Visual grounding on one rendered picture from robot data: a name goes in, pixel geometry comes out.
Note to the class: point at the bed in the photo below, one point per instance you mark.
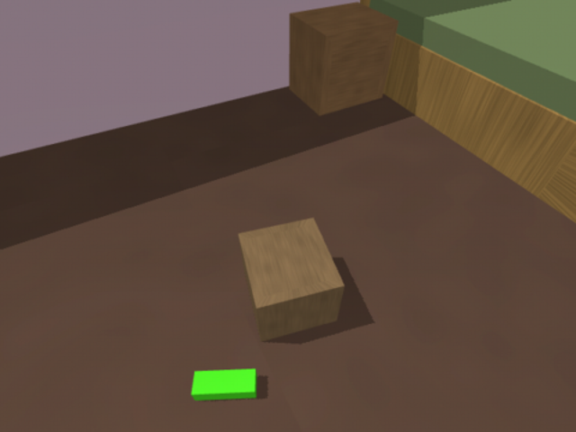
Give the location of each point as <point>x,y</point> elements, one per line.
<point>498,77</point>

